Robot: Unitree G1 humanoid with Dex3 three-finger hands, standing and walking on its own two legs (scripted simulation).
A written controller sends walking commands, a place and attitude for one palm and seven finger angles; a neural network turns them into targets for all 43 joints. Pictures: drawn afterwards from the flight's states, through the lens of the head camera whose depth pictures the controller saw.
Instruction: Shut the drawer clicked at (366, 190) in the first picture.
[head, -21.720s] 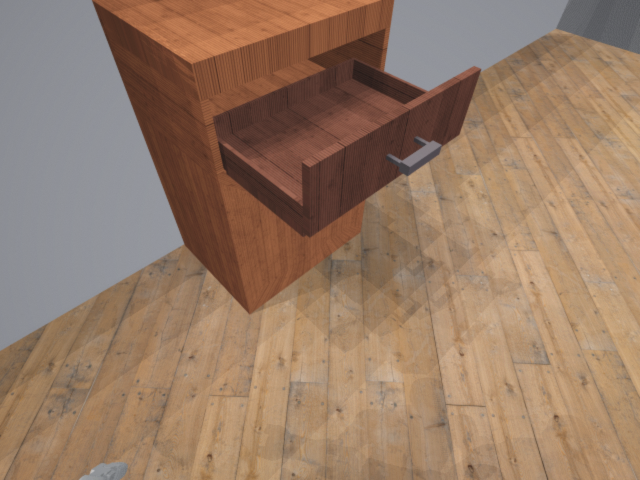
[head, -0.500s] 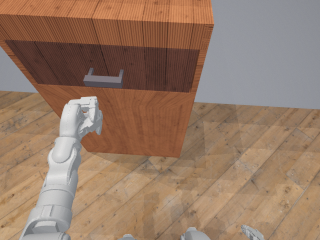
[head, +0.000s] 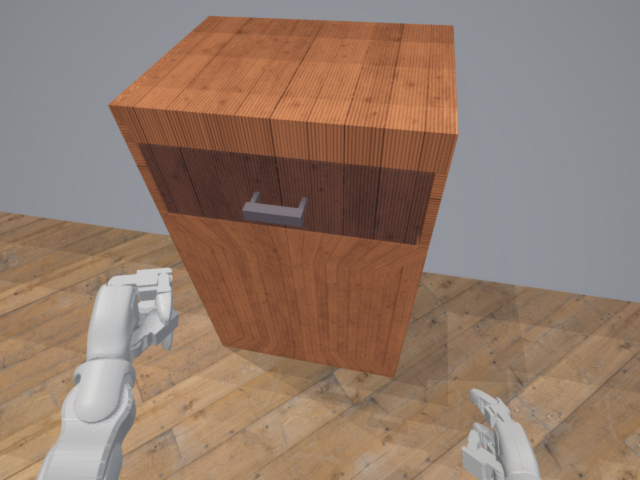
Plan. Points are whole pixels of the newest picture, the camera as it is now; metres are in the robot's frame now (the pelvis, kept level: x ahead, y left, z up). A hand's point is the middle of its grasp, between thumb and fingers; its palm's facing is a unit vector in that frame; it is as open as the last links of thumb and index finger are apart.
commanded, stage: draw the hand back to the body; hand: left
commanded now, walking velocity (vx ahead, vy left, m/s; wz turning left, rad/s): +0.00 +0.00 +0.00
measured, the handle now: (276, 206) +0.59 +0.14 -0.03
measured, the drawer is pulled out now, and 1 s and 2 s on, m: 0.00 0.00 0.00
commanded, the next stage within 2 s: step back with the hand held close in 0.58 s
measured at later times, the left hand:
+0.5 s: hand (52, 362) +0.18 +0.25 +0.17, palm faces +0.42 -0.80 -0.43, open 3.3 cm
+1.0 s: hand (67, 373) +0.18 +0.24 +0.15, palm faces +0.28 -0.82 -0.50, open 3.3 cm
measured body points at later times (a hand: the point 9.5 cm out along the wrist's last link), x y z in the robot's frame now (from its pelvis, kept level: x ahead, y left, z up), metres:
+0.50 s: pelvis +0.00 +0.00 +0.00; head -0.02 -0.03 +0.45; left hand +0.15 +0.29 +0.19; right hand +0.19 -0.21 -0.08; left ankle -0.03 +0.11 -0.74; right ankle -0.01 -0.11 -0.74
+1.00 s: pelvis -0.02 +0.01 +0.00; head +0.00 +0.00 +0.45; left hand +0.16 +0.28 +0.18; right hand +0.15 -0.23 -0.08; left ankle -0.03 +0.11 -0.74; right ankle -0.01 -0.11 -0.74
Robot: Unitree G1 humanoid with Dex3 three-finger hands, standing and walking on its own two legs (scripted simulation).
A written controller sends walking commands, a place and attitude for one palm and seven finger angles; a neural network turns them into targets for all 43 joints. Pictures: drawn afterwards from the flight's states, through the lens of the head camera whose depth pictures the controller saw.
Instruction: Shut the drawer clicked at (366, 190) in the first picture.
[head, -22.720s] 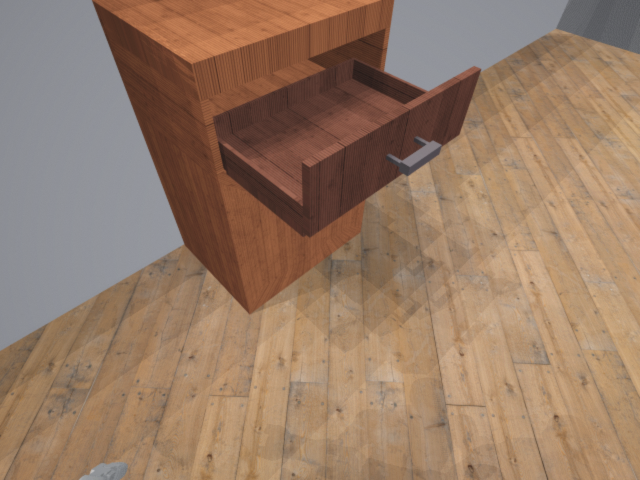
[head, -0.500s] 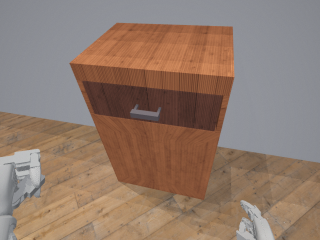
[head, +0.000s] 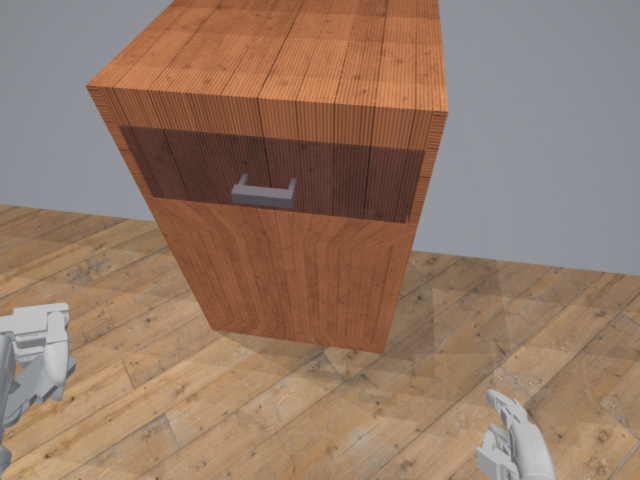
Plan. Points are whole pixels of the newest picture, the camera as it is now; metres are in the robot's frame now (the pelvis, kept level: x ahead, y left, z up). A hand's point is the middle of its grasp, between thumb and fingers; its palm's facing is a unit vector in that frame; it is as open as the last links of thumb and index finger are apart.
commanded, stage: step back with the hand held close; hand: left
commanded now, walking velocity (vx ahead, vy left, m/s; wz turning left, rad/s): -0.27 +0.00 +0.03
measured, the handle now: (266, 188) +0.61 +0.14 -0.03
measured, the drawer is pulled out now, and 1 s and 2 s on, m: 0.00 0.00 0.00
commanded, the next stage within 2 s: stop stepping back and stand still in 1.14 s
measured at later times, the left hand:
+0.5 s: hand (5, 431) +0.14 +0.25 +0.15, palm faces +0.36 -0.80 -0.47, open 3.3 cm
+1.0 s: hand out of the picture +0.09 +0.24 +0.15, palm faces +0.34 -0.80 -0.50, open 3.2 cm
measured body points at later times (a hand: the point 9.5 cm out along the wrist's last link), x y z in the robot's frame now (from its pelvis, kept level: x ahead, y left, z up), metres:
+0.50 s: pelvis -0.05 +0.01 -0.01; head -0.02 +0.03 +0.44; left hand +0.11 +0.30 +0.18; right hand +0.12 -0.22 -0.09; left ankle -0.01 +0.09 -0.74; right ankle +0.00 -0.13 -0.74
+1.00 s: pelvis -0.11 -0.01 -0.01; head -0.06 +0.03 +0.43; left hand +0.06 +0.28 +0.18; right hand +0.08 -0.24 -0.09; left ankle -0.09 +0.12 -0.74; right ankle -0.05 -0.13 -0.72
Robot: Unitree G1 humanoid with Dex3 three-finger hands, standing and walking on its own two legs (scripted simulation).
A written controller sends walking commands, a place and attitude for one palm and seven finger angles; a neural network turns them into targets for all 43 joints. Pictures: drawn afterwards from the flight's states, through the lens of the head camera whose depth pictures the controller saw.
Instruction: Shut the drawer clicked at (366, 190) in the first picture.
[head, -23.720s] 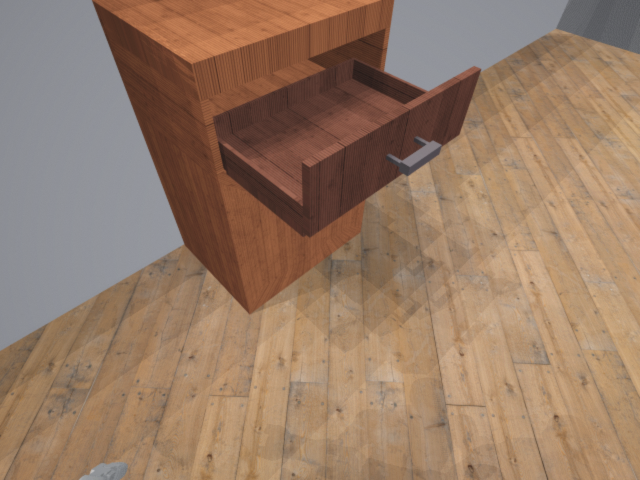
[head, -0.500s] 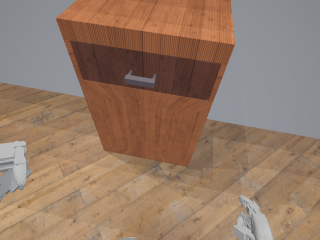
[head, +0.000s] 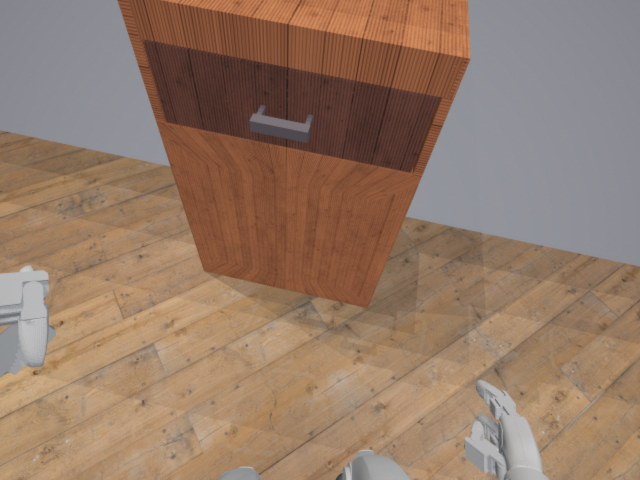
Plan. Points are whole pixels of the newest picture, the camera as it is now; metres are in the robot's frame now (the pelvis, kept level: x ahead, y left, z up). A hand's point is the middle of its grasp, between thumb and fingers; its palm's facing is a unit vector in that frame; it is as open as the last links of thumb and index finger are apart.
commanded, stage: step back with the hand held close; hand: left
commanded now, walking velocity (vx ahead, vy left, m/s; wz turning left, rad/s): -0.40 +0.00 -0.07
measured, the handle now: (283, 121) +0.72 +0.09 -0.01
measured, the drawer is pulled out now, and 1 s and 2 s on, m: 0.00 0.00 0.00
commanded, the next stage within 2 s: stop stepping back and stand still in 0.14 s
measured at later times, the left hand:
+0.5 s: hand out of the picture +0.10 +0.22 +0.17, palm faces +0.28 -0.82 -0.50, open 3.3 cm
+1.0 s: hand out of the picture +0.09 +0.23 +0.17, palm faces +0.36 -0.82 -0.45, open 3.3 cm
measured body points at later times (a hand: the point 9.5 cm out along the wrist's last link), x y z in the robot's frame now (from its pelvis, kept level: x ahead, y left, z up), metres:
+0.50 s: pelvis -0.10 -0.01 +0.01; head -0.08 +0.01 +0.46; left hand +0.07 +0.26 +0.20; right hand +0.05 -0.27 -0.06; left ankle -0.10 +0.11 -0.72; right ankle -0.04 -0.12 -0.72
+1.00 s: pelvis -0.10 +0.00 +0.01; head -0.11 +0.00 +0.46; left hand +0.07 +0.28 +0.20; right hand +0.04 -0.24 -0.07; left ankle -0.10 +0.11 -0.72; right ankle -0.04 -0.12 -0.72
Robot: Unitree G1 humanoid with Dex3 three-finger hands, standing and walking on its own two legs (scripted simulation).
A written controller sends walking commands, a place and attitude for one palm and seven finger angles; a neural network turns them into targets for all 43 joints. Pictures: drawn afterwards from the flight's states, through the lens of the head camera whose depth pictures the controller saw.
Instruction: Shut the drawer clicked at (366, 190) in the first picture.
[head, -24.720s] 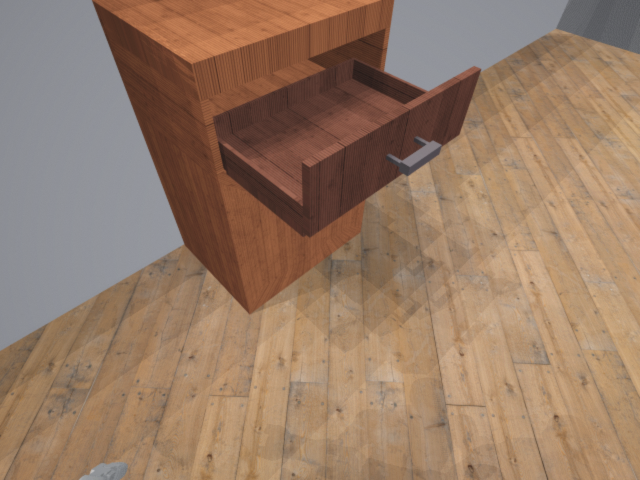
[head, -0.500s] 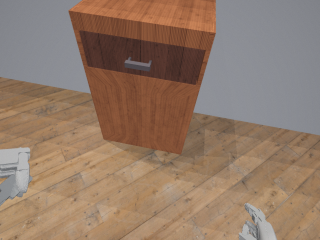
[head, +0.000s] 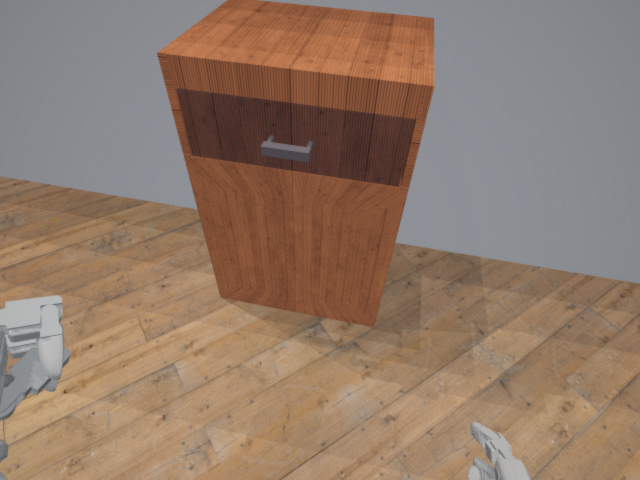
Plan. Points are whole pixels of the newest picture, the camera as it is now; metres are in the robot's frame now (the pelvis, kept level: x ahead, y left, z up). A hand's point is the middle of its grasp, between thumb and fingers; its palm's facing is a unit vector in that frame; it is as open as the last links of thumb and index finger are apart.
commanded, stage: stop stepping back and stand still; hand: left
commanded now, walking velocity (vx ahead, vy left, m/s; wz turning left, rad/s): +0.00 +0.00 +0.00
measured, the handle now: (288, 146) +0.82 +0.11 -0.03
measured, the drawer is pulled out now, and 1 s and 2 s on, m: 0.00 0.00 0.00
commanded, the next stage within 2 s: let the arm hang, fingers relaxed in 0.52 s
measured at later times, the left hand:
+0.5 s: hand (73, 311) +0.23 +0.25 +0.16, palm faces +0.31 -0.82 -0.48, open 3.2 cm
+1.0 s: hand out of the picture +0.03 +0.20 -0.18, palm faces +0.03 -0.97 -0.22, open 3.5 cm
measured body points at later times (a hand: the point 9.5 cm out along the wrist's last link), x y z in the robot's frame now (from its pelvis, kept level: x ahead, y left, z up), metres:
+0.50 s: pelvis +0.04 +0.02 +0.00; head +0.06 +0.03 +0.45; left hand +0.21 +0.30 +0.19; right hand +0.22 -0.21 -0.07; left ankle +0.00 +0.11 -0.74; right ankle +0.06 -0.11 -0.74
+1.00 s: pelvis +0.02 +0.00 +0.00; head +0.05 +0.02 +0.45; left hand +0.03 +0.25 -0.16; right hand +0.05 -0.25 -0.14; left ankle +0.00 +0.11 -0.74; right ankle +0.06 -0.11 -0.74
